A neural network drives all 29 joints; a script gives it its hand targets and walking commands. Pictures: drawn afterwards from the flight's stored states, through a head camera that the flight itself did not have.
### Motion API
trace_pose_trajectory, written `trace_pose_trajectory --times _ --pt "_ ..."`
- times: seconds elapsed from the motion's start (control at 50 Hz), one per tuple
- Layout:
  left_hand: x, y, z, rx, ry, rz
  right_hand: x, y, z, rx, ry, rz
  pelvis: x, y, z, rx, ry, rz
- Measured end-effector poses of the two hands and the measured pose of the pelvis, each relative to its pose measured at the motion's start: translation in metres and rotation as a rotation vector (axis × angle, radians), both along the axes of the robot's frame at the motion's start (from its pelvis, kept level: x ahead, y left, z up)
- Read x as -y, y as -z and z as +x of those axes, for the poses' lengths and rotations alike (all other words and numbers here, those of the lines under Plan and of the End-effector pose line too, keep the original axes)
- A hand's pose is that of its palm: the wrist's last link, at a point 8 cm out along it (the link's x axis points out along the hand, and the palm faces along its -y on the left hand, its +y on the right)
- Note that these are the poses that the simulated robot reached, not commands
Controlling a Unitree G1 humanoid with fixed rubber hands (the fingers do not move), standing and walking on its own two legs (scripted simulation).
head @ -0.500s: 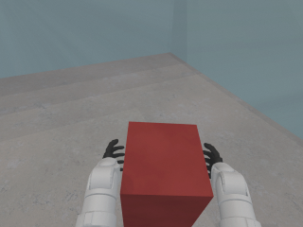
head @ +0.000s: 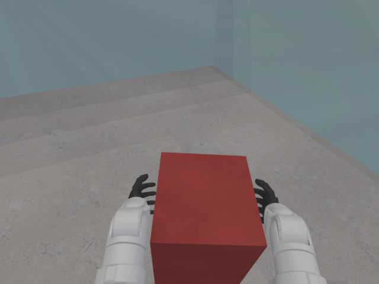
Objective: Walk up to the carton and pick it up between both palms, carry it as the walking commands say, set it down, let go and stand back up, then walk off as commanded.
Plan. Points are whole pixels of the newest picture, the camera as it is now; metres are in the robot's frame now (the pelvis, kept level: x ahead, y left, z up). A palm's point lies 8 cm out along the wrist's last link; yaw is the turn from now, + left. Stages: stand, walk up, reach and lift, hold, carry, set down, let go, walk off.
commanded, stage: hold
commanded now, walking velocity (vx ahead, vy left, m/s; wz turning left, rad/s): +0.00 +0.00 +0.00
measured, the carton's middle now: (200, 221) +0.31 +0.01 -0.01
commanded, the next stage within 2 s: carry in 0.30 s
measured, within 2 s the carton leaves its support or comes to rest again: neither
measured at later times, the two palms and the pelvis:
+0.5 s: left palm (144, 202) +0.29 +0.13 +0.08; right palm (281, 212) +0.29 -0.16 +0.06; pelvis -0.01 -0.02 -0.01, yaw +0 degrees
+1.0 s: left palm (127, 220) +0.24 +0.15 +0.08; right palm (276, 222) +0.25 -0.13 +0.08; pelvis -0.03 -0.01 -0.02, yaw +1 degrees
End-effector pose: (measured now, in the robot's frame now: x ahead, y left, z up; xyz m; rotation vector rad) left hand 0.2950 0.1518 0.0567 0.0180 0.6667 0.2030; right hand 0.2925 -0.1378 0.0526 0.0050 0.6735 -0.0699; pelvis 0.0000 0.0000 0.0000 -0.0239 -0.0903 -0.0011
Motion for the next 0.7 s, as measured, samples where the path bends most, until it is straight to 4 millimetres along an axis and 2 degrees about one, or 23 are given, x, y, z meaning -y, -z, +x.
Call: trace_pose_trajectory --times 0.36,0.56,0.62,0.7 --pt "0.002 0.000 0.000 0.010 -0.001 0.005 0.002 0.001 0.000 0.008 0.001 0.007 0.002 0.002 -0.001 -0.001 -0.003 0.007" --pt "0.028 -0.031 -0.013 0.047 0.006 0.057 0.027 -0.015 -0.013 0.035 0.045 0.109 0.024 0.011 -0.015 -0.019 0.003 0.029" --pt "0.028 -0.037 -0.020 0.026 0.003 0.049 0.027 -0.022 -0.021 0.012 0.056 0.120 0.024 0.011 -0.017 -0.018 0.001 0.028" --pt "0.018 -0.040 -0.029 0.013 -0.010 0.027 0.018 -0.030 -0.027 -0.002 0.052 0.107 0.018 0.014 -0.021 -0.028 -0.008 0.014"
